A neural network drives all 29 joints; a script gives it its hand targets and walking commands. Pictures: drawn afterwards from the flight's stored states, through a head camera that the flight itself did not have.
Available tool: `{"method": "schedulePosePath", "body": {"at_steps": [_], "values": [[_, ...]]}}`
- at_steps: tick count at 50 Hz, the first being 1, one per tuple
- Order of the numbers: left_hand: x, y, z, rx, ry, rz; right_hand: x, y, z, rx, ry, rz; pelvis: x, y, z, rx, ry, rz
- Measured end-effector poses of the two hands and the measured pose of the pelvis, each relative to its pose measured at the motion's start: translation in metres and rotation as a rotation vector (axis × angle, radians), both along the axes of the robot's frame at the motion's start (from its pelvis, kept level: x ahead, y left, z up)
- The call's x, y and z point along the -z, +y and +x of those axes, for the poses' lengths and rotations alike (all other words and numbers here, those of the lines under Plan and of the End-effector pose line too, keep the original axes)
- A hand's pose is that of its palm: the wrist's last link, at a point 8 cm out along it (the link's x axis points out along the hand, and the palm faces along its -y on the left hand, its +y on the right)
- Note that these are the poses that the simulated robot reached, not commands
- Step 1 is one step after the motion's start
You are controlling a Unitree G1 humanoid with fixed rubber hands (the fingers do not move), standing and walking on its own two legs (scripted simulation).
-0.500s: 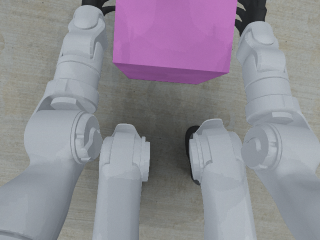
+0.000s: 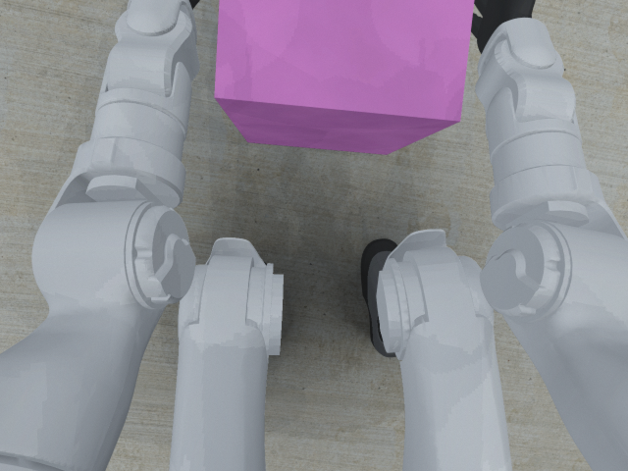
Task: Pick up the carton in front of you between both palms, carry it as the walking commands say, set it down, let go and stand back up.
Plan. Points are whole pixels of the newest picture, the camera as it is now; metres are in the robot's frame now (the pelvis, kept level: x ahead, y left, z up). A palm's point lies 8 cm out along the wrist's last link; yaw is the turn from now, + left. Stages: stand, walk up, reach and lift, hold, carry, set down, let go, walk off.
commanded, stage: set down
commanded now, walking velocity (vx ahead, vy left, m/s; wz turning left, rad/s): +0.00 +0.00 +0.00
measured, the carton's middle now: (333, 46) +0.52 -0.02 -0.24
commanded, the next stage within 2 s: let go in 1.34 s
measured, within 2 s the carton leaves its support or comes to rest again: rests again in 0.08 s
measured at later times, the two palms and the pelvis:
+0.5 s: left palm out of the picture +0.56 +0.16 -0.12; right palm (558, 7) +0.52 -0.21 -0.12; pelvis +0.00 -0.01 +0.01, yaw +0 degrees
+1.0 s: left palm out of the picture +0.56 +0.18 +0.03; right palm out of the picture +0.52 -0.22 +0.03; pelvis +0.01 -0.01 +0.14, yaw +0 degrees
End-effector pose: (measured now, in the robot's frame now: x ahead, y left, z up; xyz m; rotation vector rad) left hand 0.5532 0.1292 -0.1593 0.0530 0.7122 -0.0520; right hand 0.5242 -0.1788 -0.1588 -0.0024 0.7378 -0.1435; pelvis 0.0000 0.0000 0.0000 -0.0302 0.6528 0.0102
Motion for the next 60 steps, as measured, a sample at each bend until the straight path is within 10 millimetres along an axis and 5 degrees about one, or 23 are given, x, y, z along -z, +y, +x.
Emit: {"method": "schedulePosePath", "body": {"at_steps": [9, 16, 24, 33, 60], "values": [[0.038, 0.033, -0.023, -0.065, 0.061, 0.073, 0.034, -0.022, -0.021, 0.05, 0.069, -0.057, 0.003, -0.001, 0.002, -0.003, -0.012, 0.0], [0.029, 0.047, -0.012, -0.086, -0.009, 0.072, 0.026, -0.038, -0.009, 0.075, -0.006, -0.055, 0.01, -0.004, -0.001, -0.005, -0.026, 0.003], [-0.029, 0.036, 0.004, -0.085, -0.092, 0.066, -0.026, -0.03, 0.001, 0.071, -0.092, -0.038, -0.004, -0.006, -0.002, 0.003, -0.009, 0.009], [-0.098, 0.035, 0.0, -0.1, -0.068, 0.069, -0.097, -0.032, -0.004, 0.079, -0.087, -0.043, -0.055, -0.007, 0.0, 0.009, 0.083, 0.015], [-0.258, 0.048, 0.003, -0.071, -0.085, 0.072, -0.257, -0.041, -0.006, 0.069, -0.108, -0.048, -0.198, -0.005, 0.023, 0.002, 0.182, 0.012]]}}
